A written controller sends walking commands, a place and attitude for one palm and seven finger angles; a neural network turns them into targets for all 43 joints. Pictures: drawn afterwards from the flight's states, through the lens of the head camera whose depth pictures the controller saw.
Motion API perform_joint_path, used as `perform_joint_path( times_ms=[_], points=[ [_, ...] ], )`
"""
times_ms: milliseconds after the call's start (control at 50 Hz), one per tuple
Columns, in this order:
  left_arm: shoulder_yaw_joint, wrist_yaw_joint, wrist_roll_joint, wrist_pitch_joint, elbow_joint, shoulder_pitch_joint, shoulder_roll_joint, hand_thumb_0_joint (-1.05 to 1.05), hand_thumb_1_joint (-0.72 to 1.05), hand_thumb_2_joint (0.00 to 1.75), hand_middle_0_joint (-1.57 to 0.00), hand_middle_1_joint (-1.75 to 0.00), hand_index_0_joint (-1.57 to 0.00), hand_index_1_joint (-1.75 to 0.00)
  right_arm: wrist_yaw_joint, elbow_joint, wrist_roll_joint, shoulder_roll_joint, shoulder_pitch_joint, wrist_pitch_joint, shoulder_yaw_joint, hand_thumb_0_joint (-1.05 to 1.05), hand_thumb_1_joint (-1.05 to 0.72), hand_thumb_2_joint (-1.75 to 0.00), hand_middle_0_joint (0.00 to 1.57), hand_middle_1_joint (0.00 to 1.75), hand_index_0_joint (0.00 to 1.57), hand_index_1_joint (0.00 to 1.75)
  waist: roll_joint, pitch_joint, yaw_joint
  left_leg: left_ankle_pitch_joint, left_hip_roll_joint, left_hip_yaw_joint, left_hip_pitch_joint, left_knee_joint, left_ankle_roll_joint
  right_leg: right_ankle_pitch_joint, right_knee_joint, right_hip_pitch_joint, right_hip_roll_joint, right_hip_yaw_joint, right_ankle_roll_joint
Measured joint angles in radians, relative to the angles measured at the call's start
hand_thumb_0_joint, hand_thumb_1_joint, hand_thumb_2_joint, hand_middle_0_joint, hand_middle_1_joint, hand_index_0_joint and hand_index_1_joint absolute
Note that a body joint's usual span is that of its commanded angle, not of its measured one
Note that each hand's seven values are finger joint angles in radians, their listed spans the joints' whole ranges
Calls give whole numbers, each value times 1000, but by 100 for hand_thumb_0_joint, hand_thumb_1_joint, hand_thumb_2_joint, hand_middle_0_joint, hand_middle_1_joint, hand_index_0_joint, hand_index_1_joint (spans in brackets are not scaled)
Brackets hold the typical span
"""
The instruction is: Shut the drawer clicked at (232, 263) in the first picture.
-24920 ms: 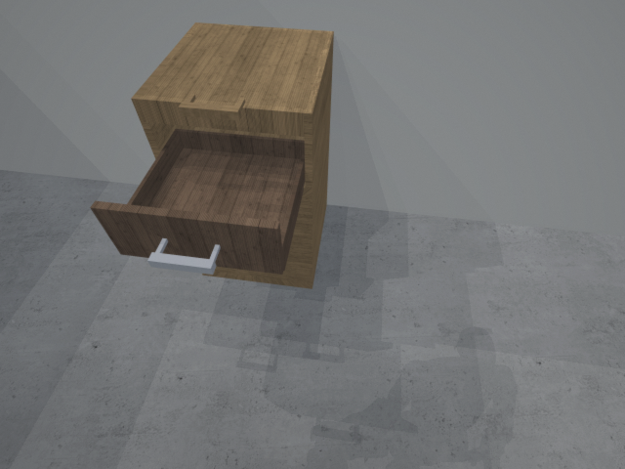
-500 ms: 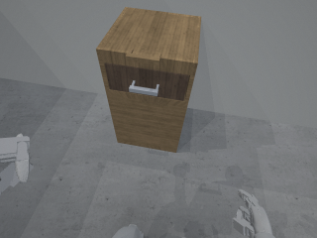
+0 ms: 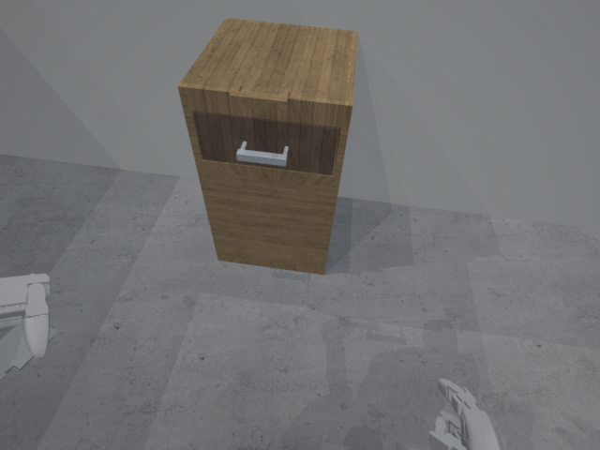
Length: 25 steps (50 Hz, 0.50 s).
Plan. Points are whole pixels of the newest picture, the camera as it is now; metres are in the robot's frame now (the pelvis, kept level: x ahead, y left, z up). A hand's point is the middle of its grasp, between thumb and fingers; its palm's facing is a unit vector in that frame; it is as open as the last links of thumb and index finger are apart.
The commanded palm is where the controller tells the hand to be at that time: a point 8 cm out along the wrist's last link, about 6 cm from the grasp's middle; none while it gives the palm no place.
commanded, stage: stop stepping back and stand still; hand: left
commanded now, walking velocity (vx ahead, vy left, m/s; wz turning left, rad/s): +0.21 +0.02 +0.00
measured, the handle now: (263, 152) +0.85 +0.11 -0.16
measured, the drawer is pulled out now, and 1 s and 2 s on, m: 0.00 0.00 0.00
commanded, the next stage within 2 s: let the arm hang, fingers relaxed in 0.86 s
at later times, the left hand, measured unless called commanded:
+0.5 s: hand out of the picture +0.12 +0.26 +0.16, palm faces +0.41 -0.82 -0.40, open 3.2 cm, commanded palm +0.06 +0.30 +0.18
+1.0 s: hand (3, 391) +0.15 +0.27 +0.14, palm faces +0.30 -0.81 -0.51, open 3.2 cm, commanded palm none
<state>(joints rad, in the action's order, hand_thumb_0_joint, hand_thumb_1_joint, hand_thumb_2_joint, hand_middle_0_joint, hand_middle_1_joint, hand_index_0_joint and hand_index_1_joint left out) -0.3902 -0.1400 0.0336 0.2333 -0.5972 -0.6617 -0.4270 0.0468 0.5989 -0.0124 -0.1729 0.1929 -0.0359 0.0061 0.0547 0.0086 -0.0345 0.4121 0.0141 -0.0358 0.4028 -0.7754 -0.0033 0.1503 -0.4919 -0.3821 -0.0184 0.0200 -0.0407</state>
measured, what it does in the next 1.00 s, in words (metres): steps on the spot: left foot, then right foot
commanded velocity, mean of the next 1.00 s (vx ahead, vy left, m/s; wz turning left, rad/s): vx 0.05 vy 0.00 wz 0.00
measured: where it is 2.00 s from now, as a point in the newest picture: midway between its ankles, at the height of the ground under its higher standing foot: outside the picture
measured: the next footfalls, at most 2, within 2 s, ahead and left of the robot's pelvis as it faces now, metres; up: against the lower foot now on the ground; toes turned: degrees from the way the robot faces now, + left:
left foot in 0.06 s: +0.01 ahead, +0.12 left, +0.00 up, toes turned +5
right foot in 0.64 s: +0.02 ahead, -0.10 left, +0.00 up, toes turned +2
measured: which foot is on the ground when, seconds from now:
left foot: up 0.00-0.04, down 0.06-1.00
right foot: down 0.00-0.46, up 0.48-0.62, down 0.64-1.00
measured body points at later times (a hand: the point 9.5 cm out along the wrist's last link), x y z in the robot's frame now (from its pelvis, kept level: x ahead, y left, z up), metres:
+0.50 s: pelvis -0.06 +0.01 -0.01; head -0.08 +0.03 +0.44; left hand +0.10 +0.30 +0.18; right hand +0.11 -0.22 -0.08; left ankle -0.03 +0.11 -0.74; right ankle +0.04 -0.09 -0.72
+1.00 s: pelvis -0.04 +0.02 +0.00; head -0.03 +0.02 +0.45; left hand +0.13 +0.31 +0.16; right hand +0.12 -0.22 -0.09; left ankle -0.03 +0.12 -0.74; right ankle -0.02 -0.10 -0.74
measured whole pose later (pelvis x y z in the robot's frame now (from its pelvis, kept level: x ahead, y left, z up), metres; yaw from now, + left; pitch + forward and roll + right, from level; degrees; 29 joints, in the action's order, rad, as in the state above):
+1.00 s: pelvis -0.04 +0.02 +0.00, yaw +2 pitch +1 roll -1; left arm -0.31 -0.10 -0.01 0.23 -0.41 -0.54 -0.42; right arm 0.03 0.67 0.00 -0.22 0.21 -0.15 0.01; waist -0.01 0.00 -0.01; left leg 0.24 0.00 -0.06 0.27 -0.50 0.03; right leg 0.22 -0.48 -0.27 0.00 0.00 0.01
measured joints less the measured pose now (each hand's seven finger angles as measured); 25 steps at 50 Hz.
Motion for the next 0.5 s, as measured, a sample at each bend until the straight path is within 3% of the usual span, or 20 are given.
perform_joint_path(
  times_ms=[60,80,140,200,340,380,420,440,500],
  points=[
    [8,-11,-1,-14,17,-31,7,1,88,90,-141,-160,-140,-159,21,-26,1,-40,38,-15,1,1,-90,-89,20,30,21,30,-31,20,-13,-27,-25,12,-127,249,33,11,-15,-13,-12,-28,15],
    [14,-13,-5,-18,23,-22,8,1,88,90,-141,-160,-140,-159,28,-19,4,-43,43,-23,5,1,-90,-89,20,30,21,30,-25,12,-12,-96,-21,17,-128,261,33,36,-35,-16,-8,-29,25],
    [23,-16,-18,-30,28,-9,19,1,88,90,-141,-160,-140,-159,34,-3,2,-41,72,-40,2,1,-90,-89,20,30,20,30,1,4,8,-157,-8,16,-144,254,21,131,-74,-2,-3,-10,52],
    [17,-18,-32,-37,29,1,32,1,89,90,-141,-160,-140,-160,32,7,2,-33,99,-59,-7,1,-90,-89,20,30,20,30,1,18,21,-142,-12,12,-159,244,21,160,-85,20,-3,-12,55],
    [46,-10,-39,-39,71,111,70,1,89,90,-141,-160,-140,-160,18,46,22,-21,82,-59,-14,1,-90,-89,20,30,21,30,-24,33,41,26,-17,16,-101,74,34,97,-62,34,-19,-12,-2],
    [55,-2,-38,-40,70,131,70,1,89,90,-141,-160,-140,-160,10,53,26,-22,63,-49,-14,1,-90,-89,20,30,21,30,-8,26,41,10,-1,1,-77,-4,39,21,-41,30,-7,-7,-3],
    [60,1,-37,-36,65,127,69,1,89,90,-141,-160,-140,-160,9,47,27,-25,55,-44,-16,1,-90,-89,20,30,21,30,-4,27,32,13,-1,-13,-105,62,45,11,-42,21,-3,-9,5],
    [62,1,-37,-31,59,118,71,1,89,90,-141,-160,-140,-160,13,35,27,-32,56,-46,-18,1,-90,-89,20,30,21,30,-18,31,25,40,-9,-5,-131,137,50,42,-54,8,-10,-19,11],
    [52,-5,-41,-30,48,84,62,1,89,90,-141,-160,-140,-160,22,10,26,-23,51,-54,-17,1,-90,-89,20,30,21,30,-21,9,11,-120,-19,-14,-130,187,57,192,-207,-46,-24,-9,38]
  ],
)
